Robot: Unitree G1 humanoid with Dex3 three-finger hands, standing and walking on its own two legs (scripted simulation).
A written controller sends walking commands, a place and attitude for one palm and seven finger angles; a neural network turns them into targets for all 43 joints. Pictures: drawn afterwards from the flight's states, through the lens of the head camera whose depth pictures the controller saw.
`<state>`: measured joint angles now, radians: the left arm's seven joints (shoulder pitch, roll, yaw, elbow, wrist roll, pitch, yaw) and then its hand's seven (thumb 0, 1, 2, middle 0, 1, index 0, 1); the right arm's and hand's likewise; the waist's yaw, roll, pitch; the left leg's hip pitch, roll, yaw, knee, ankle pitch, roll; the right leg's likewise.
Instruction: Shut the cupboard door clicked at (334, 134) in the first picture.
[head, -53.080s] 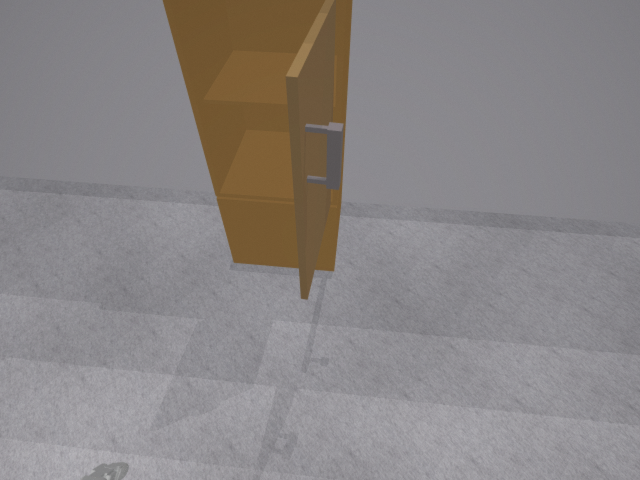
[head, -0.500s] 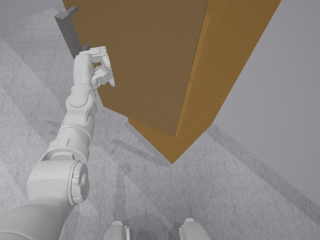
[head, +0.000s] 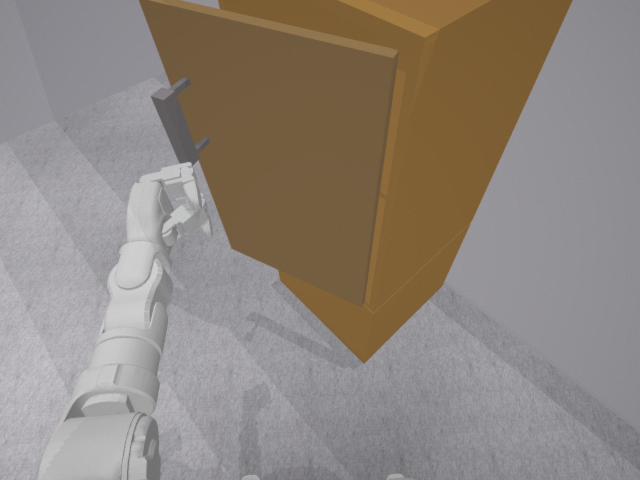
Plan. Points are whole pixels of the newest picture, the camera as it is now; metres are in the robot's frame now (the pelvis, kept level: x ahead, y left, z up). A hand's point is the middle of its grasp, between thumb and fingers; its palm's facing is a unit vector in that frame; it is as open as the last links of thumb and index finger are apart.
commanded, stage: draw the hand back to the body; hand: left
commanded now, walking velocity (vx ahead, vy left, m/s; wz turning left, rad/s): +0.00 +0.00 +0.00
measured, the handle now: (186, 122) +0.64 +0.20 +0.08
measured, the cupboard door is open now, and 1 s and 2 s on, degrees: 19 19 19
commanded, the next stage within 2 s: step back with the hand held close in 1.28 s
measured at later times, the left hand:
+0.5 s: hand (80, 297) +0.28 +0.22 +0.15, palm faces +0.27 -0.93 -0.26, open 3.4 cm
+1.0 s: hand out of the picture +0.19 +0.28 +0.20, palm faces +0.51 -0.72 -0.47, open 6.8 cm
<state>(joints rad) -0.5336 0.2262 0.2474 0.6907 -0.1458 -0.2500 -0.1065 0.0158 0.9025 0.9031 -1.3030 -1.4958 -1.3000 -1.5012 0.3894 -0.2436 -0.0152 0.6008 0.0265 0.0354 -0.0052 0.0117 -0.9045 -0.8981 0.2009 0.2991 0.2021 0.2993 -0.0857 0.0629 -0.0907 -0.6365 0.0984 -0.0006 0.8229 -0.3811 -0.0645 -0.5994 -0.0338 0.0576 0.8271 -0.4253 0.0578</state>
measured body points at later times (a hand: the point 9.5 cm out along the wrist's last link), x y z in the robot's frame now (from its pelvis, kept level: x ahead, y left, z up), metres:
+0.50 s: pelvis +0.00 +0.01 +0.04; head +0.00 -0.01 +0.48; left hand +0.26 +0.26 +0.17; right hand +0.22 -0.20 -0.04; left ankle +0.01 +0.16 -0.70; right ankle -0.01 -0.16 -0.70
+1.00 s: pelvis +0.02 +0.00 +0.04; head +0.01 -0.04 +0.49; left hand +0.16 +0.32 +0.23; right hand +0.21 -0.22 -0.06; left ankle +0.01 +0.16 -0.70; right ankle -0.01 -0.16 -0.70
